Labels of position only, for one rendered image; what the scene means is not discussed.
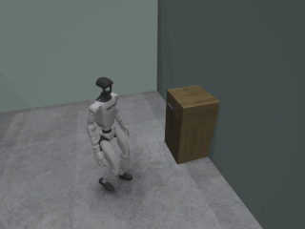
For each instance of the left robot hand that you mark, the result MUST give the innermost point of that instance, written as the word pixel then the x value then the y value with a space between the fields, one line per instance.
pixel 125 129

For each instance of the right robot hand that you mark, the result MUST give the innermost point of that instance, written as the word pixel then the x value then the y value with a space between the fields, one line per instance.
pixel 99 158

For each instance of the handle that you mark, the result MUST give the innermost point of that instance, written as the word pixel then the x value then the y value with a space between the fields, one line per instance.
pixel 170 107

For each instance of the drawer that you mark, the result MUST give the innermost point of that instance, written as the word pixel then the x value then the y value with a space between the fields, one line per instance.
pixel 178 110

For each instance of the robot right foot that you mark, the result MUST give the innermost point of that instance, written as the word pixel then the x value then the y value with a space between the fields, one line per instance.
pixel 106 185

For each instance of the left robot thigh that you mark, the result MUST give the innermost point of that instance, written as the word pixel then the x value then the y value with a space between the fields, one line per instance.
pixel 122 143

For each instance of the robot left upper arm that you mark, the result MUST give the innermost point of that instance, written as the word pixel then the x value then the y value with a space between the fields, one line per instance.
pixel 116 97

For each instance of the left robot forearm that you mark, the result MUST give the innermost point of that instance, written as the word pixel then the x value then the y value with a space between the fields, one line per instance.
pixel 119 119

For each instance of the right robot forearm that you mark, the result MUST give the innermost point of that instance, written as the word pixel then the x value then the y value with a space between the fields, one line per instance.
pixel 94 140

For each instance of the robot right upper arm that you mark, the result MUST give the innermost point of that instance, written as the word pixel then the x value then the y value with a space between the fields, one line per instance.
pixel 94 110

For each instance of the cabinet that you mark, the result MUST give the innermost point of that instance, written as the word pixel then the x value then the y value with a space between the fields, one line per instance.
pixel 190 138

